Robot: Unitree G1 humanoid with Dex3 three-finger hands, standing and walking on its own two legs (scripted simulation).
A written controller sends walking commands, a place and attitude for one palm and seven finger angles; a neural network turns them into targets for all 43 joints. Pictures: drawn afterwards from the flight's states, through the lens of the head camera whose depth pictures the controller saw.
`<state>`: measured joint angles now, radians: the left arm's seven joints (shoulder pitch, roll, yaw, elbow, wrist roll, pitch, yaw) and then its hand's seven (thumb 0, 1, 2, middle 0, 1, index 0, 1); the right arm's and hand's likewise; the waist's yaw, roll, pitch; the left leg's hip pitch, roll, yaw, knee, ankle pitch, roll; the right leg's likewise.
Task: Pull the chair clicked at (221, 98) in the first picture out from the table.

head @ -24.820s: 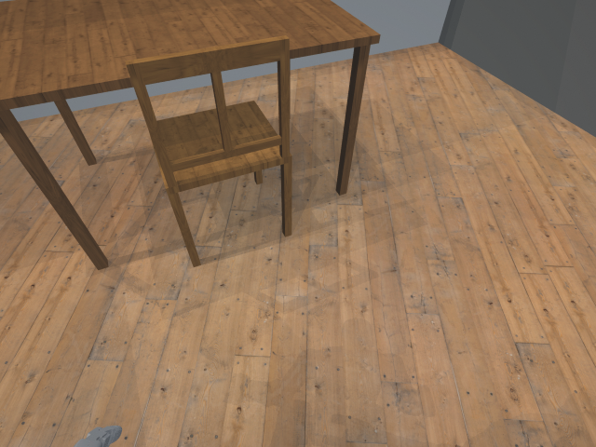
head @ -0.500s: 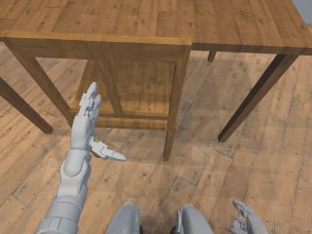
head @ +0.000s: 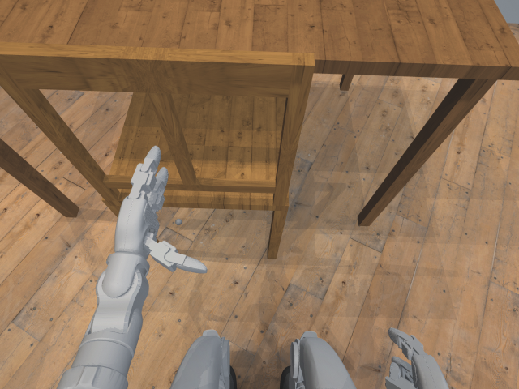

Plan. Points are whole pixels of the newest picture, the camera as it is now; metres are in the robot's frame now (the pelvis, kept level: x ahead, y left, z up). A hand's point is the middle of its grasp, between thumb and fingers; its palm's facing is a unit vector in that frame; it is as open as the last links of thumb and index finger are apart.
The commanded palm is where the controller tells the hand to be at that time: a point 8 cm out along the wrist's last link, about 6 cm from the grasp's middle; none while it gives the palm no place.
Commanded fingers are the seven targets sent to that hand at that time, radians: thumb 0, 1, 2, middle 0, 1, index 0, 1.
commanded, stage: aim the fingers beside a spindle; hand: left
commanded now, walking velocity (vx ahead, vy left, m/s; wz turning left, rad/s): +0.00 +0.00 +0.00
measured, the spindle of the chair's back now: (177, 143) +0.51 +0.15 +0.00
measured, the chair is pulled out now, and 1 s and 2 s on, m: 0.00 -0.01 -0.01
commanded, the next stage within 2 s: push the fingers through the gap in 0.26 s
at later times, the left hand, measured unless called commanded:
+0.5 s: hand (173, 208) +0.37 +0.13 +0.02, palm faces -0.03 -1.00 -0.06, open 16.9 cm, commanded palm +0.35 +0.18 +0.02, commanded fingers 0.00 -0.50 0.30 -0.06 -0.08 -0.06 -0.08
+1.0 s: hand (182, 175) +0.43 +0.13 +0.02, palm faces -0.04 -1.00 -0.04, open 16.9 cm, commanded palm +0.41 +0.18 +0.02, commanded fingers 0.00 -0.50 0.30 -0.06 -0.08 -0.06 -0.08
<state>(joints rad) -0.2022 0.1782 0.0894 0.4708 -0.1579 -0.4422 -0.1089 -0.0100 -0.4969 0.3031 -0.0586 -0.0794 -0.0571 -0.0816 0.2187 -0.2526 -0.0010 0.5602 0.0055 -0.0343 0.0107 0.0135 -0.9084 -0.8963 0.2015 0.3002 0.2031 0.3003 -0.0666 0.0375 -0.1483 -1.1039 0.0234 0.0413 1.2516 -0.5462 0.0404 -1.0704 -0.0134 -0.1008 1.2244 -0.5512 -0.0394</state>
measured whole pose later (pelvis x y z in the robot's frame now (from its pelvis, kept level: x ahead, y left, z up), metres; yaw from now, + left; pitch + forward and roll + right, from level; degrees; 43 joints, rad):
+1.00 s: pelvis -0.01 +0.00 -0.01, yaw +0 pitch +25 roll -2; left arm -0.54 0.24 0.18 0.77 -0.12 -0.47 -0.08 -0.01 -0.50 0.30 -0.06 -0.08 -0.06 -0.09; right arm 0.24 -0.26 0.01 0.63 -0.01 -0.03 0.01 0.01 -0.91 -0.90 0.20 0.30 0.20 0.30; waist -0.10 0.05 -0.15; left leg -1.16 0.03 0.03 1.27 -0.54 0.04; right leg -1.13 -0.01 -0.11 1.24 -0.54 -0.04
